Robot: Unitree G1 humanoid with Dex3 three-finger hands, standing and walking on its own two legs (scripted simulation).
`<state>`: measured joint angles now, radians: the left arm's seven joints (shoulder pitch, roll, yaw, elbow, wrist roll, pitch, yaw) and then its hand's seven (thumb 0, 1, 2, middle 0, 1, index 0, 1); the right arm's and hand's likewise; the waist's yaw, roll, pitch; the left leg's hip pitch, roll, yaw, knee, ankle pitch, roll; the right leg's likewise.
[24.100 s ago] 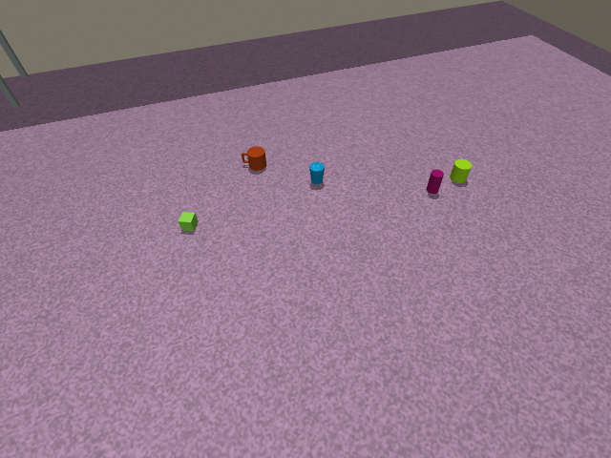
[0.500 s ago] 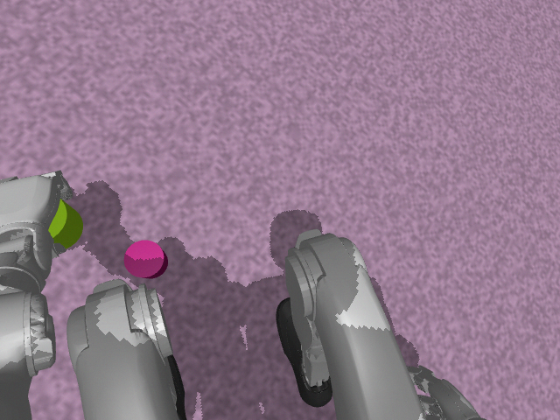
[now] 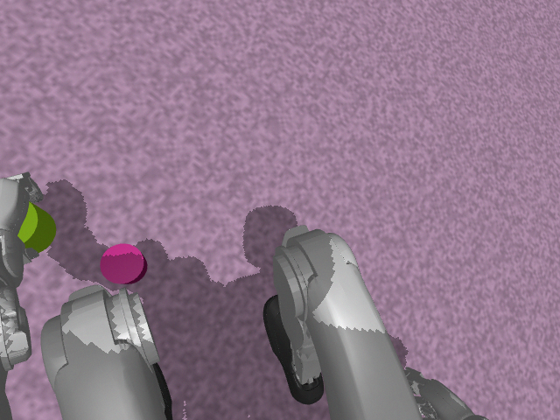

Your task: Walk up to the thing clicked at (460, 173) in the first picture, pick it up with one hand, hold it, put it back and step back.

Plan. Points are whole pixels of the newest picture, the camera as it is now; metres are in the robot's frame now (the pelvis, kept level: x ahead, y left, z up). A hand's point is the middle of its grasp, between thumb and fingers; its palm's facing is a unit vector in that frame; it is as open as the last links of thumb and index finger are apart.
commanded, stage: open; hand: left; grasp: from above
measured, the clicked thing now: (16, 226) +0.43 +0.29 -0.25
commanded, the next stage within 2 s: withdraw in 1.08 s
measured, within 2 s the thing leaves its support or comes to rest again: neither
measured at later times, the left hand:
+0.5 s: hand (12, 226) +0.43 +0.28 -0.22, palm faces -0.43 -0.13 -0.89, open 12.2 cm
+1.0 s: hand (9, 225) +0.43 +0.29 -0.22, palm faces -0.44 -0.15 -0.89, open 13.5 cm
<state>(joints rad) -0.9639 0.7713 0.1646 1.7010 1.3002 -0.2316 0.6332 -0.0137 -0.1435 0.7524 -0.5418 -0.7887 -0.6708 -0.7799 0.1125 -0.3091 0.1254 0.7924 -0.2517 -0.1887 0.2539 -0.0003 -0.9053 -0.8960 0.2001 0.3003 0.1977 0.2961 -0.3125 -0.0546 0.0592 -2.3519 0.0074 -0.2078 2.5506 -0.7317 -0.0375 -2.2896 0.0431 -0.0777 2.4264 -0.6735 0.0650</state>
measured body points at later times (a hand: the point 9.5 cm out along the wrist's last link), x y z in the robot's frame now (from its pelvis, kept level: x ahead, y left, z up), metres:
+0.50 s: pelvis -0.01 +0.01 +0.00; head +0.24 +0.10 +0.36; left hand +0.45 +0.29 -0.17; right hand +0.02 -0.26 -0.07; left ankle +0.06 +0.13 -0.26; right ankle +0.10 -0.13 -0.26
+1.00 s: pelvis -0.01 +0.01 +0.00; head +0.24 +0.10 +0.36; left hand +0.45 +0.29 -0.17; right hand +0.03 -0.26 -0.07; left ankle +0.06 +0.13 -0.26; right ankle +0.10 -0.13 -0.26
